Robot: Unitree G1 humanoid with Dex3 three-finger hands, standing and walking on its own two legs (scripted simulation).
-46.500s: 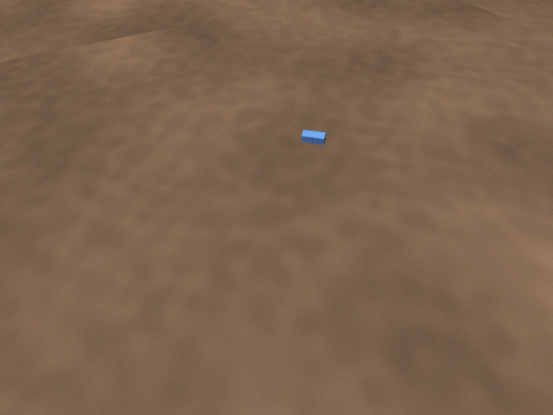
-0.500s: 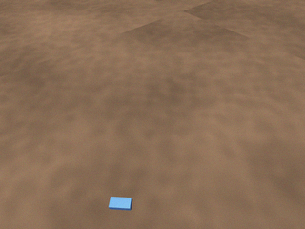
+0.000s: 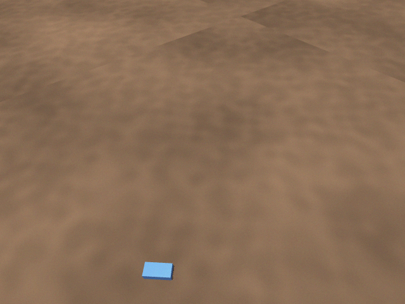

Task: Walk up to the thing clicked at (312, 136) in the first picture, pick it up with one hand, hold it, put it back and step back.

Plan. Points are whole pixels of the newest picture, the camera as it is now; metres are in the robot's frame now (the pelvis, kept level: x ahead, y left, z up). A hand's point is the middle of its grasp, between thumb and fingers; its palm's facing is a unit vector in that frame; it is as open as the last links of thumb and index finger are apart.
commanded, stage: stand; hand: left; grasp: from above
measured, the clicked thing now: (158, 270) +0.42 +0.26 -0.76
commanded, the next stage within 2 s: step back in 0.16 s
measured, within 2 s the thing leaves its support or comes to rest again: neither
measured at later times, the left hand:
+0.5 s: hand out of the picture +0.09 +0.31 -0.18, palm faces -0.03 -0.93 -0.36, open 7.4 cm
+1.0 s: hand out of the picture -0.03 +0.33 -0.17, palm faces -0.10 -0.91 -0.41, open 7.4 cm
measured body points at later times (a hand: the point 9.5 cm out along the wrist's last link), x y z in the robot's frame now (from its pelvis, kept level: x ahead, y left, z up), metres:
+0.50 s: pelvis -0.05 +0.05 -0.02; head +0.03 +0.07 +0.42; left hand +0.09 +0.36 -0.16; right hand +0.02 -0.28 -0.14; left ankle -0.07 +0.15 -0.75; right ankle -0.01 -0.10 -0.75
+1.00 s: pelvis -0.15 +0.07 -0.03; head -0.10 +0.05 +0.41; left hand -0.03 +0.38 -0.14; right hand -0.05 -0.25 -0.15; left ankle -0.07 +0.15 -0.75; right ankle -0.17 -0.05 -0.75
